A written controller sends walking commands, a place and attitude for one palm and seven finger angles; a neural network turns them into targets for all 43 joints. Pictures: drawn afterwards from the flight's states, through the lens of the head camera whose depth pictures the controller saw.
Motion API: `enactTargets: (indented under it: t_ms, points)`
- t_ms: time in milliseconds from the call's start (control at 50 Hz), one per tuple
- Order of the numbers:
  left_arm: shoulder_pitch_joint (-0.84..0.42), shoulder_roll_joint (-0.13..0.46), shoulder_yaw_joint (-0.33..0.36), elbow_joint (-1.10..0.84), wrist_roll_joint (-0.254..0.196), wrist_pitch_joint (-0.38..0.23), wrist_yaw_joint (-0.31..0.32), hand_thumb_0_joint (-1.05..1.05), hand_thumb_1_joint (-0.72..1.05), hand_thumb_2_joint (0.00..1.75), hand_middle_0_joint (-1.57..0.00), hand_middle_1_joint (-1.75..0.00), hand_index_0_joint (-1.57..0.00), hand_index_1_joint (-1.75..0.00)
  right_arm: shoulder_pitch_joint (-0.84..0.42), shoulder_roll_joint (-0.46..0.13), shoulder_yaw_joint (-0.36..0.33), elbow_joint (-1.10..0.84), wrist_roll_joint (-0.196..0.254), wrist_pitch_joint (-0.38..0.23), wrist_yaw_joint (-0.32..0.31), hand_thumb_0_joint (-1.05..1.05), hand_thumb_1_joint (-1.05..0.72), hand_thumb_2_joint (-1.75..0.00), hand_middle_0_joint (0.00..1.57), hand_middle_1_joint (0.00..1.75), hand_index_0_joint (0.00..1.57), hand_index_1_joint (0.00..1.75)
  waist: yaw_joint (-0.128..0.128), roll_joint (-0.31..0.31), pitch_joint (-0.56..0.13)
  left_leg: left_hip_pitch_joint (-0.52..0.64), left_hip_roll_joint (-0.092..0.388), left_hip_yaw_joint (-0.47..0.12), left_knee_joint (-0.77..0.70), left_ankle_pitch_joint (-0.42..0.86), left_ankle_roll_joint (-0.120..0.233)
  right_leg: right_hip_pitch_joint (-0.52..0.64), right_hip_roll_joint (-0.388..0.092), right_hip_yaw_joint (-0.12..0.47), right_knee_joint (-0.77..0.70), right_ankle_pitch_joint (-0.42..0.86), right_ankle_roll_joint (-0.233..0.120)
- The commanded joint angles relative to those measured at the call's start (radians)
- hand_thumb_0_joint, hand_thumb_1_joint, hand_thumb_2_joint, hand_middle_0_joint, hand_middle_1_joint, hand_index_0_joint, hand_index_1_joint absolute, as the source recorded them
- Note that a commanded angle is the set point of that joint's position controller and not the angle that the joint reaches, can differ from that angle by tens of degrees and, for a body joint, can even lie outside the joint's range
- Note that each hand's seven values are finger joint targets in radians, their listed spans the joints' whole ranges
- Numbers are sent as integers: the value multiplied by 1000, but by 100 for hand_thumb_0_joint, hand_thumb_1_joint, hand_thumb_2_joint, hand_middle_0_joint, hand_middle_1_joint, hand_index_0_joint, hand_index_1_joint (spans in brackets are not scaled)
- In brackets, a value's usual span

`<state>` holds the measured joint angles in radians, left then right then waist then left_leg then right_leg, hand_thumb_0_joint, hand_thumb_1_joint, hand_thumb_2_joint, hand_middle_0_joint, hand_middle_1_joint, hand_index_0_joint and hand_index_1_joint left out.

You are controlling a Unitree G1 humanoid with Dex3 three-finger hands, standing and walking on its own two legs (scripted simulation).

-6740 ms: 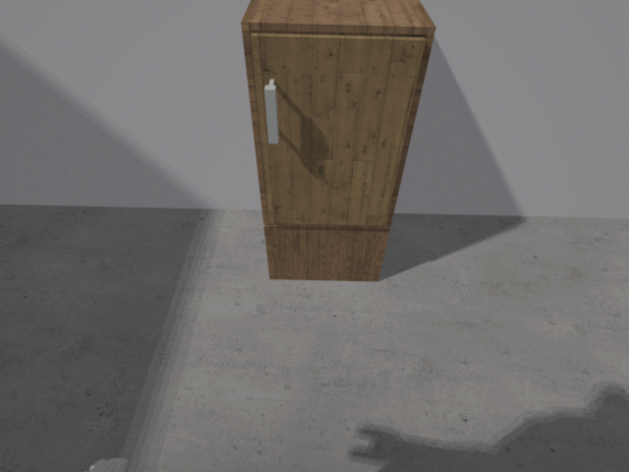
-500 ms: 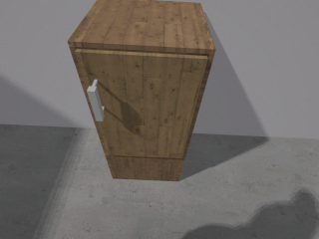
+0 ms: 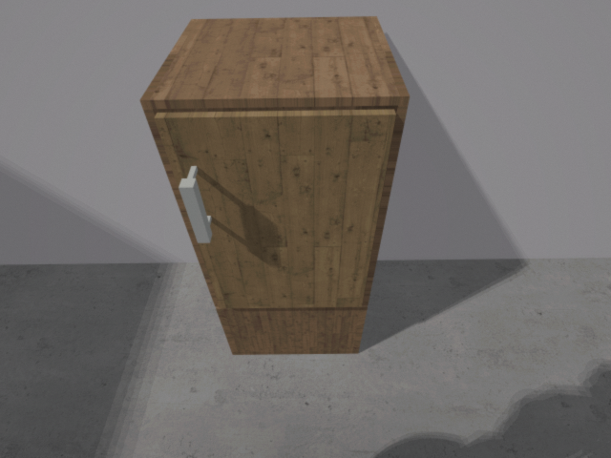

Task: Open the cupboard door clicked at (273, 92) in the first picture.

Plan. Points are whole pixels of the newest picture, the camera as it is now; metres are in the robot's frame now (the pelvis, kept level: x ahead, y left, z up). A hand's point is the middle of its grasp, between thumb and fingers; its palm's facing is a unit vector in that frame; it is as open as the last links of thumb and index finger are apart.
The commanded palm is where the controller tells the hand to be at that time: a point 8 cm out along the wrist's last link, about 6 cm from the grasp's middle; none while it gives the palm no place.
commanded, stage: look again from close up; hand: left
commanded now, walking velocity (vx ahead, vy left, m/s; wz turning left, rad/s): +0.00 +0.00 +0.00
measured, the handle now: (199, 204) +0.55 +0.24 +0.00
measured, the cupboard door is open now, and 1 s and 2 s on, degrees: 0 0 0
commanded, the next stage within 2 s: raise the hand with hooked fingers in 0.20 s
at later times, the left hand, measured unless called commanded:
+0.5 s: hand (164, 405) +0.20 +0.20 -0.03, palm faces +0.24 -0.96 -0.15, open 7.5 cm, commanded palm +0.12 +0.24 -0.06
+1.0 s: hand (167, 406) +0.20 +0.20 -0.03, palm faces -0.02 -0.99 -0.10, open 10.3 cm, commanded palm +0.16 +0.27 -0.03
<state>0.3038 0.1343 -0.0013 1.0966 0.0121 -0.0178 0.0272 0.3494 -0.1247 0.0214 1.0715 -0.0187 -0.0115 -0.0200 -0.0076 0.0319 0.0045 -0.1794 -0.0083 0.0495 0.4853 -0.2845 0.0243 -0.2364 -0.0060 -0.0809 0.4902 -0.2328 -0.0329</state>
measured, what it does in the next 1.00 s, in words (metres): lowers itself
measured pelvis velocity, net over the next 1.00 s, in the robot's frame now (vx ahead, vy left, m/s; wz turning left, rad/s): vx -0.02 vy -0.01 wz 0.04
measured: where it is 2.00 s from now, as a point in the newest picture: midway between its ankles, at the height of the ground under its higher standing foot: outside the picture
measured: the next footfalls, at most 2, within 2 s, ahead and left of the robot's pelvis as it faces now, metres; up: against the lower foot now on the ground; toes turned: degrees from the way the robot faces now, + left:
none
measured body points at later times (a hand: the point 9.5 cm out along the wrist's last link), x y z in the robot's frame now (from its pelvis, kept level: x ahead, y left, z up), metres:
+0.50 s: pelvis +0.01 +0.01 -0.01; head +0.01 +0.00 +0.44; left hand +0.18 +0.25 -0.02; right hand +0.11 -0.25 -0.12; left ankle -0.01 +0.10 -0.74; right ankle +0.02 -0.10 -0.74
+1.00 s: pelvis -0.02 -0.01 -0.10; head +0.06 +0.00 +0.35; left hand +0.19 +0.25 -0.03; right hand +0.20 -0.20 -0.18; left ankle -0.01 +0.10 -0.74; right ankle +0.02 -0.10 -0.74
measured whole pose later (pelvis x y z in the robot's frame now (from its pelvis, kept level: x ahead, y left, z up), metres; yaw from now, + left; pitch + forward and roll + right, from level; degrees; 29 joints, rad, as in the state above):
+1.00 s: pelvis -0.02 -0.01 -0.10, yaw +2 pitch +15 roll -3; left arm 0.31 0.27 0.23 0.00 -0.30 -0.45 -0.40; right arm 0.15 -0.19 0.06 0.56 0.02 -0.21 -0.04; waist 0.04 0.03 -0.11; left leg -0.92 0.03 -0.05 1.23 -0.58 0.00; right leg -0.92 -0.01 -0.18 1.15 -0.50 -0.07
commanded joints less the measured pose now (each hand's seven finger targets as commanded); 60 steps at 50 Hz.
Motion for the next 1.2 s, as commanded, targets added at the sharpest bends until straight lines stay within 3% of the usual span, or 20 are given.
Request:
enactTargets:
  t_ms: [0, 260, 280, 300, 320, 340, 360, 380, 440, 500, 540, 580, 640, 760, 840, 900, 980, 1040, 1100, 1180]
  points:
    - [50, 83, 8, -32, -6, -13, 6, 0, 90, 90, -20, -30, -20, -30, 55, -96, -12, -22, 2, -24, -7, 0, -90, -90, 20, 30, 20, 30, 11, -41, 105, -144, 103, -125, -177, -3, 25, 44, -88, 121, -95, -23, -20]
    - [45, 78, 8, -14, -4, -12, 7, 0, 90, 90, -20, -30, -20, -30, 44, -88, -11, 27, 4, -31, -14, 0, -90, -90, 20, 30, 20, 30, 12, -20, 77, -76, 106, -111, -167, 124, 24, 63, -100, 109, -75, 90, -12]
    - [130, 125, 7, 27, 4, -18, 48, 0, 90, 90, -20, -30, -20, -30, -79, -139, -24, -40, 20, -29, -3, 0, -90, -90, 20, 30, 20, 30, 62, -141, 83, -120, 129, -60, 12, 139, -8, 38, -142, 134, -83, 330, 5]
    - [-645, 357, 134, -1538, -200, -243, 41, 0, 88, 89, -20, -32, -20, -32, -79, -323, -50, -411, 62, -184, -48, 0, -90, -90, 20, 30, 20, 30, -88, 79, -422, 122, 4, -72, -85, 221, 4, 114, -34, 91, -15, 238, 0]
    - [-217, 278, 114, -1283, -115, -181, 83, 0, 85, 88, -20, -33, -20, -33, -174, -223, -14, -349, 54, -279, -80, 0, -90, -90, 20, 30, 20, 30, 15, 207, -371, 136, 31, -41, -104, 293, -10, 88, -2, 64, 25, 93, -26]
    - [-178, 200, 63, -1176, -132, -130, 129, 0, 83, 87, -21, -34, -21, -34, -157, -229, -32, -289, 60, -313, -80, 0, -90, -90, 20, 30, 20, 30, -12, 199, -259, 43, 34, -47, -100, 222, -41, 21, -2, 33, 34, 14, -17]
    - [119, -33, -54, -941, -136, -32, 124, 0, 81, 86, -21, -36, -21, -36, -114, -183, -36, -273, 67, -313, -64, 0, -90, -90, 20, 30, 20, 30, -21, 107, -108, -49, 45, -75, -114, 138, -36, -58, -5, -1, 27, -17, -5]
    - [-27, -23, -71, -1156, -187, -58, 100, 0, 78, 85, -21, -37, -21, -37, -138, -221, -33, -356, 80, -324, -62, 0, -90, -90, 20, 30, 20, 30, -28, 58, -1, -112, 39, -106, -96, 73, -24, -80, -13, -9, 25, -14, 4]
    - [31, 62, 39, -1051, -155, -195, 51, 0, 71, 82, -21, -42, -21, -42, -142, -261, -68, -436, 43, -352, -55, 0, -90, -90, 20, 30, 20, 30, -48, -160, 48, -236, 2, -107, 46, -5, -6, -234, -4, -20, 53, -118, 10]
    - [314, -6, 96, -888, -208, -386, -95, 0, 64, 79, -22, -47, -22, -47, -178, -242, -98, -522, 23, -348, -17, 0, -90, -90, 20, 30, 20, 30, 46, -363, -26, -420, -11, -71, 218, -3, -21, -337, 5, -24, 201, -160, 8]
    - [440, 50, 196, -872, -254, -514, -227, 0, 60, 77, -22, -50, -22, -50, -193, -250, -122, -577, 21, -328, 23, 0, -90, -90, 20, 30, 20, 30, 104, -219, -120, -459, -32, -42, 305, 85, -47, -289, 4, -8, 323, 8, -16]
    - [418, 124, 254, -932, -266, -605, -330, 0, 55, 75, -22, -53, -22, -53, -238, -255, -128, -641, 15, -310, 46, 0, -90, -90, 20, 30, 20, 30, 107, -66, -203, -515, -44, -17, 395, 147, -50, -294, -8, 11, 429, 153, -24]
    - [331, 194, 294, -1103, -264, -557, -348, 0, 48, 72, -23, -57, -23, -57, -252, -250, -126, -716, 16, -258, 46, 0, -90, -90, 20, 30, 20, 30, 124, 34, -300, -573, -45, -1, 447, 160, -33, -314, -2, 54, 500, 173, -22]
    - [0, 216, 284, -1538, -287, -604, -252, 0, 34, 66, -24, -66, -24, -66, -146, -229, -109, -732, 11, -234, 2, 0, -90, -90, 20, 30, 20, 30, -1, 98, -426, -506, 5, -72, 549, 153, -5, -443, 22, 66, 516, 115, -6]
    - [-75, 189, 179, -1450, -295, -621, -337, 0, 25, 62, -25, -72, -25, -72, -142, -251, -77, -670, 20, -265, -20, 0, -90, -90, 20, 30, 20, 30, -79, 94, -335, -580, 17, -92, 616, 76, 8, -530, 25, 85, 494, 27, -6]
    - [-46, 248, 224, -1279, -299, -518, -414, 0, 18, 59, -25, -76, -25, -76, -148, -261, -72, -654, 44, -275, -38, 0, -90, -90, 20, 30, 20, 30, -76, -6, -321, -665, 14, -94, 594, -47, 10, -491, 17, 100, 430, -126, 13]
    - [56, 340, 387, -1171, -370, -300, -465, 0, 8, 55, -26, -82, -26, -82, -193, -258, -66, -705, 72, -249, -51, 0, -90, -90, 20, 30, 20, 30, 30, -55, -427, -681, -11, -73, 522, -30, 6, -288, -14, 141, 354, -171, 27]
    - [82, 352, 477, -1213, -422, -244, -402, 0, 1, 52, -26, -87, -26, -87, -220, -224, -58, -729, 67, -241, -52, 0, -90, -90, 20, 30, 20, 30, 78, -65, -452, -650, -8, -77, 484, 36, -1, -195, -19, 136, 350, -84, 29]
    - [64, 310, 470, -1294, -405, -322, -304, 0, -6, 49, -27, -92, -27, -92, -182, -202, -62, -701, 58, -255, -43, 0, -90, -90, 20, 30, 20, 30, 66, -23, -406, -613, 1, -77, 442, 65, -8, -240, -9, 94, 365, -38, 22]
    - [-26, 282, 378, -1207, -339, -426, -278, 0, -15, 45, -27, -98, -27, -98, -142, -237, -68, -666, 47, -270, -34, 0, -90, -90, 20, 30, 20, 30, -4, -13, -269, -619, 4, -80, 430, -34, -3, -398, 3, 64, 362, -187, 18]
